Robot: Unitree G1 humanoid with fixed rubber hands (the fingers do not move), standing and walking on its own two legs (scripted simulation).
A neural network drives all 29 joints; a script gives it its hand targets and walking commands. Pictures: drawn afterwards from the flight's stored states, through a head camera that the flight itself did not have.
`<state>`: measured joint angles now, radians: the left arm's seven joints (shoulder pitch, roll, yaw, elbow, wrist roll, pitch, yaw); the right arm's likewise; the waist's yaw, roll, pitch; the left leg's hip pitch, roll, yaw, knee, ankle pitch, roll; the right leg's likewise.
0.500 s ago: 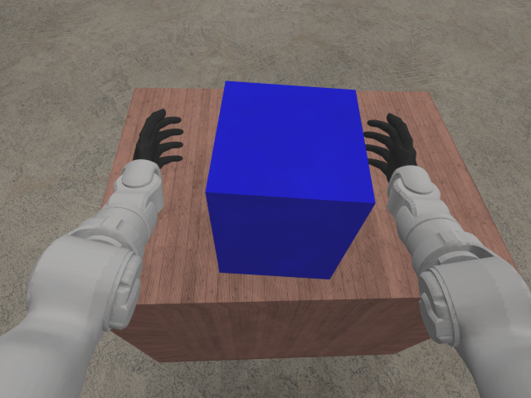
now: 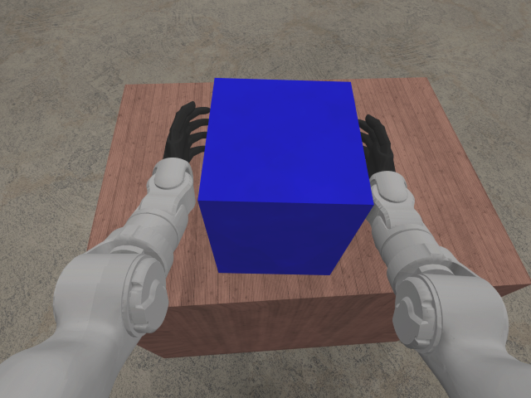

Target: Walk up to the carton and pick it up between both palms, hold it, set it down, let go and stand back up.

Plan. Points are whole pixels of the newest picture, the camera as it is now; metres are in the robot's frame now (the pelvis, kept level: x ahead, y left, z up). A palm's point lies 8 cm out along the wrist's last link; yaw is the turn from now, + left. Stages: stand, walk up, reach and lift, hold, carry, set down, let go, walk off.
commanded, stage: reach and lift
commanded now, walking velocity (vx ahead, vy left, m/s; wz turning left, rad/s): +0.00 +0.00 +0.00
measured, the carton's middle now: (278, 186) +0.47 +0.00 +0.01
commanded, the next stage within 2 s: none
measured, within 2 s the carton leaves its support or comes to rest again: neither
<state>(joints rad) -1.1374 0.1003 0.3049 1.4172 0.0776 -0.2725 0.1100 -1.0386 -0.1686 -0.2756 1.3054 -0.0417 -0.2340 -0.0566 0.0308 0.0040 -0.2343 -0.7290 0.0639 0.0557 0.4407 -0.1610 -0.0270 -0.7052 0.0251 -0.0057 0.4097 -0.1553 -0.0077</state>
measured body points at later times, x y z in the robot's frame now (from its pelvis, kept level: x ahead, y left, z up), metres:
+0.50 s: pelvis +0.02 +0.00 +0.01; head +0.12 +0.00 +0.45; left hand +0.47 +0.15 +0.06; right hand +0.47 -0.15 +0.06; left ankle +0.00 +0.13 -0.73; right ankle -0.01 -0.11 -0.73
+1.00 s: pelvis +0.02 +0.00 +0.01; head +0.12 +0.01 +0.45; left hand +0.47 +0.15 +0.06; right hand +0.47 -0.15 +0.05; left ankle +0.00 +0.13 -0.73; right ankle -0.01 -0.11 -0.73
